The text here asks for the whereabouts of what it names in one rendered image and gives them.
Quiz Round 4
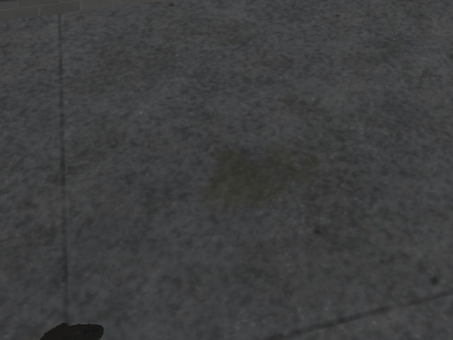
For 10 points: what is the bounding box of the left robot hand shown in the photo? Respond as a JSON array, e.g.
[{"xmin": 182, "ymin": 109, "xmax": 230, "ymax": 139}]
[{"xmin": 40, "ymin": 323, "xmax": 104, "ymax": 340}]

